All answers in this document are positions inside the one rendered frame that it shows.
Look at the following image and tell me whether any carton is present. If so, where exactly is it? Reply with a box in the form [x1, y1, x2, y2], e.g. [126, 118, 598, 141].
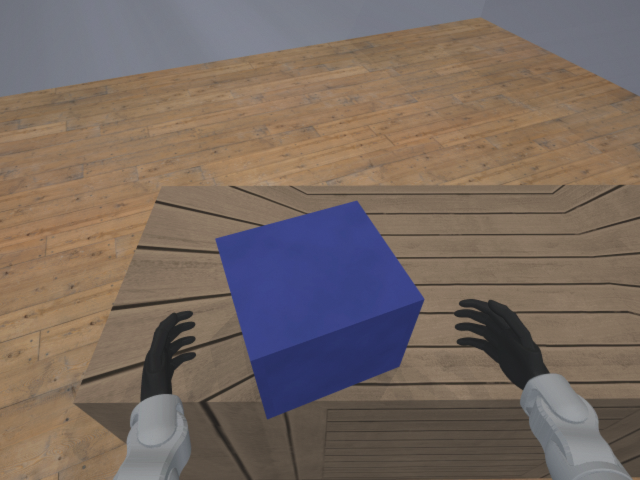
[215, 201, 425, 419]

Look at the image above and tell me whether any robot left hand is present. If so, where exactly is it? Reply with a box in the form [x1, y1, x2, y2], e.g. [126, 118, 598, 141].
[140, 311, 196, 402]

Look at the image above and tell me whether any left robot forearm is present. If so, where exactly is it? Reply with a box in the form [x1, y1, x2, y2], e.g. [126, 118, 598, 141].
[113, 394, 191, 480]

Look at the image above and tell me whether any robot right hand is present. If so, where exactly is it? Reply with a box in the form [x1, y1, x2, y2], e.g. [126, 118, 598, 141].
[454, 299, 549, 390]

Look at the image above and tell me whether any right robot forearm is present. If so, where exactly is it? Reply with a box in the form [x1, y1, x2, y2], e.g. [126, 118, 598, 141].
[520, 373, 633, 480]

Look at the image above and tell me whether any pedestal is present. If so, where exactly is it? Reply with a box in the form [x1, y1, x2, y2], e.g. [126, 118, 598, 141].
[73, 185, 640, 480]

